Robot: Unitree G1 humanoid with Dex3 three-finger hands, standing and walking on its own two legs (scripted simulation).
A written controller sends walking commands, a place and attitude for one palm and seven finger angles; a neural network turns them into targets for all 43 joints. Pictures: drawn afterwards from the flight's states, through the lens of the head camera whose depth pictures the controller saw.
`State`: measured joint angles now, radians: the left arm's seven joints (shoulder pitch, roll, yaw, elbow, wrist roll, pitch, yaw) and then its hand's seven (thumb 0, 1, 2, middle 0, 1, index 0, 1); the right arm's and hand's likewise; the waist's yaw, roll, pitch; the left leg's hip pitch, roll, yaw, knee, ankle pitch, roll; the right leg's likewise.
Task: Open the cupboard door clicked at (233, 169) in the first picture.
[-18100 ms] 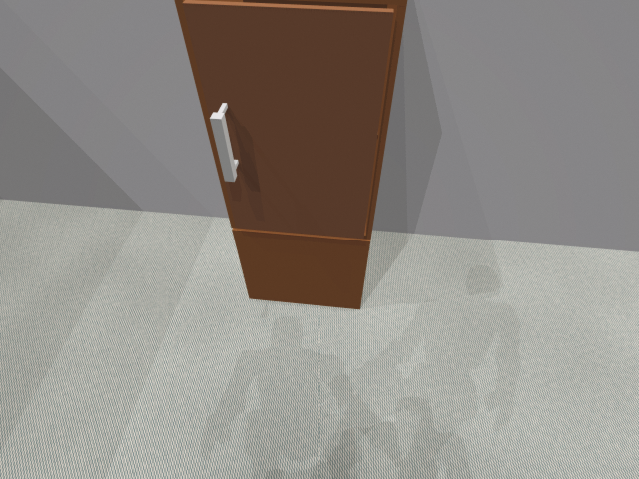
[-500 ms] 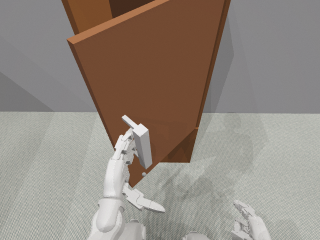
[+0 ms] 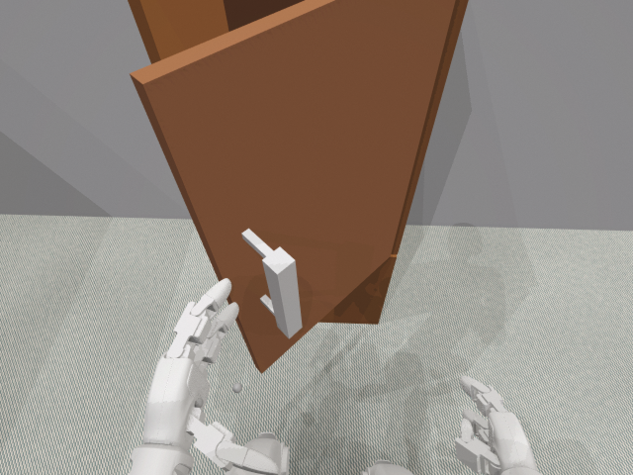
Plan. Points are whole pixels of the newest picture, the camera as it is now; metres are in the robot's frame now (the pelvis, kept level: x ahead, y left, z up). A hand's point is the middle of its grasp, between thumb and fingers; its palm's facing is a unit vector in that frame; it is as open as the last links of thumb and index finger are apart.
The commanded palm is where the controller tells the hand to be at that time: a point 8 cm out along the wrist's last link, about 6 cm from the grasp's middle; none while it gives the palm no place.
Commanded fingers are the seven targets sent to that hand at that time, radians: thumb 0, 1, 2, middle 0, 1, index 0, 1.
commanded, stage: slide the hand sideways off the handle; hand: left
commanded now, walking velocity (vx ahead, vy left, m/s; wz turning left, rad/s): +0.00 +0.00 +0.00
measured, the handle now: (272, 286) +0.33 +0.08 +0.06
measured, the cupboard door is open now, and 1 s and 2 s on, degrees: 47 47 47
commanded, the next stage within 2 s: draw the hand back to the body in 0.22 s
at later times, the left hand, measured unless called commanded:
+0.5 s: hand (189, 399) +0.19 +0.14 +0.08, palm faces -0.03 -1.00 -0.04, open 16.3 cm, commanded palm +0.16 +0.20 +0.09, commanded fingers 0.00 -0.50 0.30 -0.15 -0.30 -0.15 -0.30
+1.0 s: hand (83, 391) +0.18 +0.20 +0.15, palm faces +0.16 -0.94 -0.30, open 15.1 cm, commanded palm +0.15 +0.26 +0.18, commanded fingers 0.00 0.03 0.52 -0.17 -0.30 -0.17 -0.30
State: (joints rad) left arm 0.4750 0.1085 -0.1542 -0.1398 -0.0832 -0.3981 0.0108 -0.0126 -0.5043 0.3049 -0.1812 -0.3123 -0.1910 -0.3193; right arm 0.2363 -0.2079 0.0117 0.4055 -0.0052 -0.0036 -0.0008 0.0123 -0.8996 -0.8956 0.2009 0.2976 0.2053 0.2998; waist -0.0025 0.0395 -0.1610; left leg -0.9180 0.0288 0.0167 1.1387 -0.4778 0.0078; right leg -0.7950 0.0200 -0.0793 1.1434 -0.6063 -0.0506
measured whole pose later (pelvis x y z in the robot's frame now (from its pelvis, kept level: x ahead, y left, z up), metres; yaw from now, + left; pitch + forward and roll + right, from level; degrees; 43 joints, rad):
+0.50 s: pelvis -0.01 +0.00 +0.00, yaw +0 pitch +13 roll -2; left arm 0.55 0.19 -0.04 -0.27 -0.18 -0.34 -0.09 -0.01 -0.50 0.30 -0.15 -0.30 -0.15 -0.30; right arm 0.25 -0.20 0.01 0.41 0.02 -0.02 -0.05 0.01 -0.90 -0.90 0.20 0.30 0.20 0.30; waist 0.00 0.06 -0.16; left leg -0.91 0.03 0.00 1.15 -0.48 0.01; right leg -0.77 0.03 -0.09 1.13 -0.60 -0.05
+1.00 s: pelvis +0.01 +0.02 +0.05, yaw +0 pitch +5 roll -2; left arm 0.66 0.30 0.07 -0.43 -0.08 -0.07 0.06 -0.01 -0.29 0.40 -0.16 -0.30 -0.16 -0.30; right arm 0.27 -0.22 0.04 0.44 0.03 -0.03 -0.11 0.01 -0.90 -0.90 0.20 0.30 0.21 0.30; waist 0.03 0.07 -0.13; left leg -0.55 0.02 0.02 0.84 -0.37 0.03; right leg -0.41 0.02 -0.07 0.79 -0.47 -0.02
